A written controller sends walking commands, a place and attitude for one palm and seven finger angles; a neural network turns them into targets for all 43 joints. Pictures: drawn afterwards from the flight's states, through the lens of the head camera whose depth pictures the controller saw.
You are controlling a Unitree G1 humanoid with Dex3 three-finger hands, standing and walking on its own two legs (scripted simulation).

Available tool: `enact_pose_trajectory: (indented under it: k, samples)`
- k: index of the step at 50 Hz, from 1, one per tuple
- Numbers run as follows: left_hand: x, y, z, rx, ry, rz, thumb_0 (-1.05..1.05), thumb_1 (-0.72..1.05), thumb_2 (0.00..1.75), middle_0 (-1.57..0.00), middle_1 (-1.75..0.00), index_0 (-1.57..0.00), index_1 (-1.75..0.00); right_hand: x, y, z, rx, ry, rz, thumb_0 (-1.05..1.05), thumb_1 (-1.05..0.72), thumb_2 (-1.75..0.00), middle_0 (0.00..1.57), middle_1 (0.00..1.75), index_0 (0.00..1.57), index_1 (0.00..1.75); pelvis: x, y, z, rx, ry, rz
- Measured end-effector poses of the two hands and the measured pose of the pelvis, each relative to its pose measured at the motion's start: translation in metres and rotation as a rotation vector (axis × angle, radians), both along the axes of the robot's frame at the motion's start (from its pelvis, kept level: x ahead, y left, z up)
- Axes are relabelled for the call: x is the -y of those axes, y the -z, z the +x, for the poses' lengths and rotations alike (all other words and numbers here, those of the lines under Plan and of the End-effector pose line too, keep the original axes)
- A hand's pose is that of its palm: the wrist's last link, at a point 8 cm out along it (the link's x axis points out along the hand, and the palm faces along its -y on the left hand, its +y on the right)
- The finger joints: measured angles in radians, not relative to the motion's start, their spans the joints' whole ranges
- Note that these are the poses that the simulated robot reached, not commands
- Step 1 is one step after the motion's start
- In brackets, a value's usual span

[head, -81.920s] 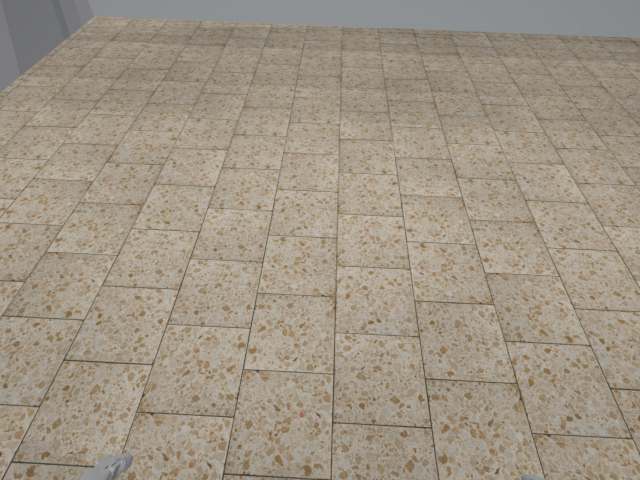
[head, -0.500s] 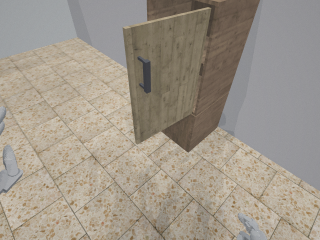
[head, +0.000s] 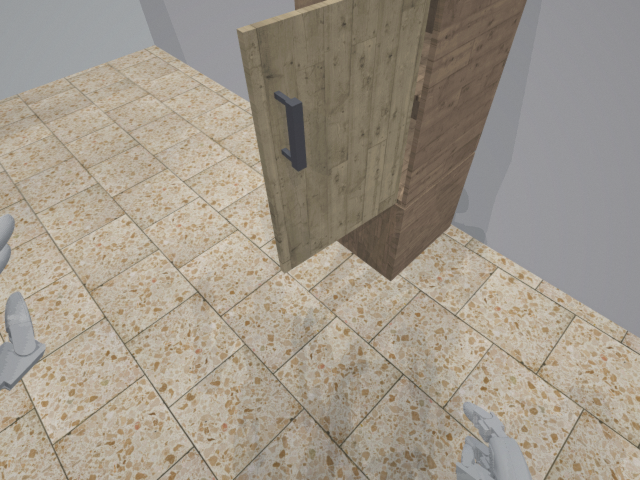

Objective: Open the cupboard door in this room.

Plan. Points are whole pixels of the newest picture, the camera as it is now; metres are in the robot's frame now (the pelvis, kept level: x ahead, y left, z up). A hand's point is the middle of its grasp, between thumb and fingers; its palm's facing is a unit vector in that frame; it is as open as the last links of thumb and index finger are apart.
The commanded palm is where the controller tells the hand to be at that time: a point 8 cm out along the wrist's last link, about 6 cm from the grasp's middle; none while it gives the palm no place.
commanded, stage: let the arm hang, fingers relaxed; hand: left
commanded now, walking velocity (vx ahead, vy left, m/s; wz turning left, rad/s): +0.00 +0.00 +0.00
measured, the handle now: (290, 131) +0.65 +0.09 +0.08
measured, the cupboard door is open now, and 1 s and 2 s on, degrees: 84 84 84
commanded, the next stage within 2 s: look to check the result in 1.10 s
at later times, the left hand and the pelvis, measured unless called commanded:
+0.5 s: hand out of the picture +0.00 +0.20 -0.16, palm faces +0.06 -0.97 -0.23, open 7.1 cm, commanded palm none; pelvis -0.01 +0.00 +0.01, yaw +3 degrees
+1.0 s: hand out of the picture -0.02 +0.17 -0.17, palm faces +0.05 -0.98 -0.18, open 7.3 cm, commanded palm none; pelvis -0.02 +0.01 +0.01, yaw +1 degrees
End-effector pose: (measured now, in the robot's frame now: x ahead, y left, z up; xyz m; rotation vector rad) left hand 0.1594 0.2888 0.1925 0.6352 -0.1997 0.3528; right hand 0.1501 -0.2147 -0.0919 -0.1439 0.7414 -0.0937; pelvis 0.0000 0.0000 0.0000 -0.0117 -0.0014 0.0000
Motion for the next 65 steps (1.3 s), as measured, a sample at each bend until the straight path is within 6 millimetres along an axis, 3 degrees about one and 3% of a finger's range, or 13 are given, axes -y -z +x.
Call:
enact_pose_trajectory:
  k: [1,3,5,7,11,14,15,19,25,31,37,46,65]
  samples:
    - [-0.002,0.01,0.003,-0.039,-0.003,0.002,0.01,0.89,0.9,-0.21,-0.3,-0.21,-0.3,0.004,0.004,0.001,-0.007,-0.011,0.003,0.01,-0.9,-0.9,0.2,0.3,0.21,0.3,0.0,0.001,0.001,-0.01,-0.006,-0.001]
    - [-0.01,0.055,0.013,-0.206,-0.032,-0.06,0.01,0.89,0.9,-0.2,-0.3,-0.21,-0.3,0.013,0.018,0.001,-0.06,-0.036,0.001,0.01,-0.9,-0.9,0.2,0.3,0.21,0.3,-0.003,0.004,0.002,-0.021,-0.023,0.0]
    - [-0.016,0.117,0.017,-0.421,-0.088,-0.178,0.0,0.89,0.9,-0.2,-0.3,-0.21,-0.3,0.022,0.033,-0.003,-0.122,-0.035,-0.012,0.01,-0.9,-0.9,0.2,0.3,0.21,0.3,-0.007,0.01,0.003,-0.028,-0.038,0.0]
    - [-0.01,0.181,0.009,-0.645,-0.138,-0.304,0.0,0.9,0.9,-0.19,-0.3,-0.2,-0.3,0.029,0.041,-0.011,-0.183,-0.028,-0.031,0.01,-0.9,-0.9,0.2,0.3,0.21,0.3,-0.008,0.012,0.002,-0.024,-0.043,0.011]
    - [0.032,0.28,-0.039,-1.032,-0.155,-0.505,0.01,0.9,0.9,-0.19,-0.3,-0.2,-0.3,0.037,0.04,-0.038,-0.292,-0.014,-0.08,0.01,-0.91,-0.9,0.2,0.3,0.21,0.3,-0.005,0.011,0.0,-0.003,-0.041,0.027]
    - [0.069,0.321,-0.085,-1.239,-0.149,-0.629,0.01,0.9,0.9,-0.19,-0.3,-0.2,-0.3,0.041,0.033,-0.063,-0.383,-0.004,-0.114,0.01,-0.91,-0.9,0.2,0.3,0.2,0.3,-0.002,0.007,-0.003,0.009,-0.042,0.026]
    - [0.072,0.326,-0.094,-1.242,-0.191,-0.674,0.0,0.93,0.9,-0.2,-0.3,-0.21,-0.3,0.041,0.032,-0.072,-0.415,-0.003,-0.123,0.01,-0.91,-0.9,0.2,0.3,0.2,0.3,0.0,0.005,-0.004,0.011,-0.047,0.023]
    - [0.063,0.333,-0.125,-1.301,-0.26,-0.689,-0.03,0.99,0.9,-0.21,-0.3,-0.21,-0.3,0.037,0.032,-0.101,-0.529,-0.004,-0.127,0.01,-0.91,-0.9,0.2,0.3,0.2,0.3,0.004,0.0,-0.009,0.017,-0.058,0.009]
    - [0.046,0.325,-0.17,-1.425,-0.35,-0.649,-0.02,0.95,0.9,-0.2,-0.3,-0.21,-0.3,0.018,0.045,-0.129,-0.6,0.017,-0.056,0.01,-0.91,-0.9,0.2,0.3,0.2,0.3,-0.001,-0.005,-0.012,0.025,-0.05,0.002]
    - [0.034,0.316,-0.192,-1.474,-0.416,-0.622,0.0,0.92,0.9,-0.2,-0.3,-0.2,-0.3,-0.002,0.055,-0.15,-0.648,0.023,0.006,0.01,-0.91,-0.9,0.2,0.3,0.2,0.3,-0.006,-0.007,-0.014,0.033,-0.04,0.007]
    - [0.039,0.317,-0.194,-1.484,-0.412,-0.629,0.0,0.91,0.9,-0.19,-0.3,-0.2,-0.3,-0.012,0.058,-0.168,-0.687,0.038,0.031,0.01,-0.91,-0.9,0.2,0.3,0.2,0.3,-0.009,-0.008,-0.014,0.038,-0.031,0.012]
    - [0.063,0.328,-0.183,-1.481,-0.339,-0.684,0.0,0.91,0.9,-0.19,-0.3,-0.2,-0.3,-0.017,0.054,-0.183,-0.71,0.067,0.028,0.0,-0.91,-0.9,0.2,0.3,0.2,0.3,-0.011,-0.008,-0.015,0.041,-0.025,0.014]
    - [0.057,0.326,-0.196,-1.511,-0.373,-0.683,0.01,0.91,0.9,-0.2,-0.3,-0.2,-0.3,-0.019,0.053,-0.178,-0.701,0.075,0.028,0.0,-0.91,-0.9,0.2,0.3,0.2,0.3,-0.013,-0.009,-0.014,0.035,-0.024,0.015]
